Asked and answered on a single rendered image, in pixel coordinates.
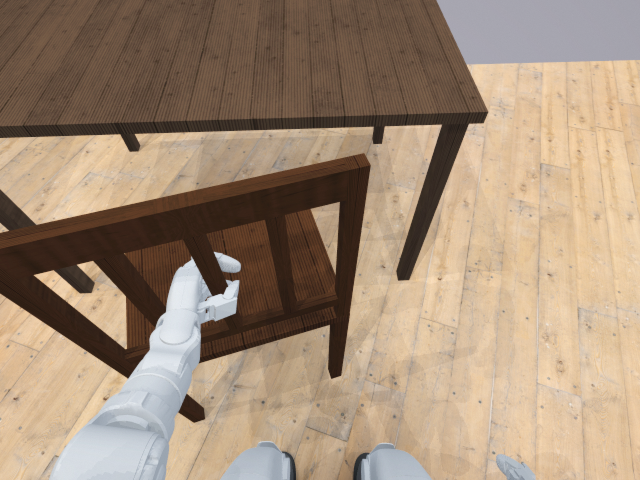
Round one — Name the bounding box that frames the table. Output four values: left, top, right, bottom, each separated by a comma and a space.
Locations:
0, 0, 488, 294

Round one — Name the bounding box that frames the robot left upper arm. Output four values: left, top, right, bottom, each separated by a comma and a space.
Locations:
55, 424, 169, 480

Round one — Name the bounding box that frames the robot left hand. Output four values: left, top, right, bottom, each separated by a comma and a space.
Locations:
166, 252, 241, 324

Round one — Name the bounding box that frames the chair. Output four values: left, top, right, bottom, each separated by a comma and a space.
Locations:
0, 153, 371, 423

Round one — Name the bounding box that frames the robot right shin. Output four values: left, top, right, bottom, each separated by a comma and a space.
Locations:
369, 443, 395, 455

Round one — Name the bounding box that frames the robot left thigh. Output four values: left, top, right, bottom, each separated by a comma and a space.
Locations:
220, 447, 290, 480

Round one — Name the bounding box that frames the robot left forearm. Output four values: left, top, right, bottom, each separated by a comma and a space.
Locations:
49, 309, 201, 480

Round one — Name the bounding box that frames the robot right hand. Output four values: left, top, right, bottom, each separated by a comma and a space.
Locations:
496, 454, 536, 480

